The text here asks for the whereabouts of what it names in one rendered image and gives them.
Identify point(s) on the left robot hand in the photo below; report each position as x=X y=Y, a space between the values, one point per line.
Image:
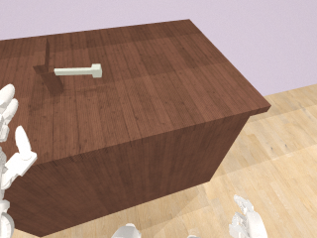
x=20 y=162

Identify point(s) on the right robot hand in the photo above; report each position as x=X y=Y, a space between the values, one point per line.
x=252 y=225

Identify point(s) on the counter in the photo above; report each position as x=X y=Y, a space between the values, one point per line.
x=161 y=119

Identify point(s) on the tap lever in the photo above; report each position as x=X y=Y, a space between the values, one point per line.
x=95 y=70

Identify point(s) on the robot left thigh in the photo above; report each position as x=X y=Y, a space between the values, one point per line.
x=127 y=232

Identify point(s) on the robot left forearm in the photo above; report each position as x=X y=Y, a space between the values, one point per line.
x=7 y=225

